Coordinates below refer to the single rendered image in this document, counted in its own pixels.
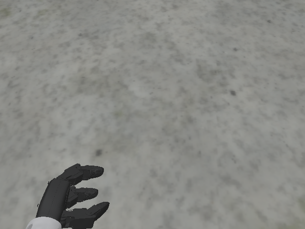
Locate left robot hand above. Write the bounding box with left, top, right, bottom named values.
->
left=36, top=163, right=110, bottom=229

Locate left robot forearm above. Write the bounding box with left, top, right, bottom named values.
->
left=26, top=217, right=62, bottom=229

